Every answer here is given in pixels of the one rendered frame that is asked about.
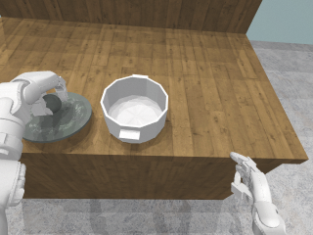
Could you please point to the knob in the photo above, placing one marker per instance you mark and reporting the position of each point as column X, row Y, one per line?
column 54, row 103

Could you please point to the table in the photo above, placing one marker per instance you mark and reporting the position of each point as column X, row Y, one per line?
column 220, row 99

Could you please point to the robot right forearm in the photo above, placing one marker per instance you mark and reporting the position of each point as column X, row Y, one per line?
column 266, row 219

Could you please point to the lid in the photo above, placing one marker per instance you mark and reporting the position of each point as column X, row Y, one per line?
column 73, row 115

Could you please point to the pot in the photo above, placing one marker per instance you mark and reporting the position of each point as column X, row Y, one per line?
column 134, row 108

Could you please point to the left robot upper arm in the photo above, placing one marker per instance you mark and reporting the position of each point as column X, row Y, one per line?
column 12, row 180

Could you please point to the right robot hand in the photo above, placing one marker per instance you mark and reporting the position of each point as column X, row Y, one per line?
column 255, row 187

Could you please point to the left robot hand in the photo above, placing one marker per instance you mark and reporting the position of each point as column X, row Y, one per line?
column 46, row 80

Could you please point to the robot left forearm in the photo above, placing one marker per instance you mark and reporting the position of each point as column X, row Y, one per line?
column 17, row 97

